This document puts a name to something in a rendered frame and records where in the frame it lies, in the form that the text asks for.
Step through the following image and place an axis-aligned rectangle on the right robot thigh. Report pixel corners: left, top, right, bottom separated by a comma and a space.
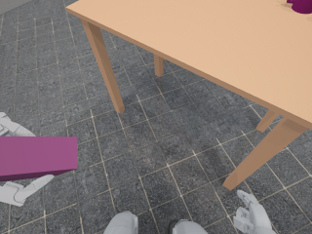
173, 221, 208, 234

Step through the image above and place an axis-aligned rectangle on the robot thigh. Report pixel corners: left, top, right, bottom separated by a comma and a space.
173, 221, 208, 234
103, 212, 138, 234

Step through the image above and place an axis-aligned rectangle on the robot right hand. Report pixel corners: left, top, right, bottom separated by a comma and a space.
233, 190, 272, 234

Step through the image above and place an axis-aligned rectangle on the table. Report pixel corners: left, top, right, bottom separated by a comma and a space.
65, 0, 312, 191

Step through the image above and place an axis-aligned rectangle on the sponge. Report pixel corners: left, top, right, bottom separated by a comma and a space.
0, 136, 78, 182

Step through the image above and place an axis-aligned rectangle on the left robot thigh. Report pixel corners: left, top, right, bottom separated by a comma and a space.
103, 212, 138, 234

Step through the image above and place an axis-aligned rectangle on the robot left hand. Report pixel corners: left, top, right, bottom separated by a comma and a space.
0, 112, 55, 207

